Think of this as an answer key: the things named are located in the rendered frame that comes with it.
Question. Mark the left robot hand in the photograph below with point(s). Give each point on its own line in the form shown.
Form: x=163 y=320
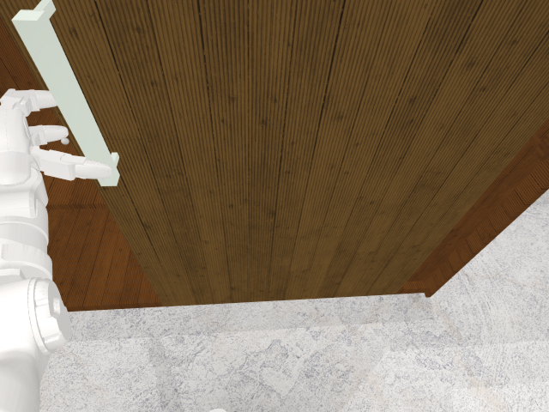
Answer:
x=15 y=135

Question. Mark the wardrobe door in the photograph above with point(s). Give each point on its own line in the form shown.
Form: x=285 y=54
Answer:
x=517 y=170
x=299 y=149

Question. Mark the left robot forearm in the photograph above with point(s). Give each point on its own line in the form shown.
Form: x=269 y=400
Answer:
x=23 y=219

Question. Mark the handle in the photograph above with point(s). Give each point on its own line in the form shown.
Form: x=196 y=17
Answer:
x=542 y=149
x=41 y=41

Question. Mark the left robot upper arm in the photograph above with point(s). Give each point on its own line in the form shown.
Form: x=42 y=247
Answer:
x=33 y=323

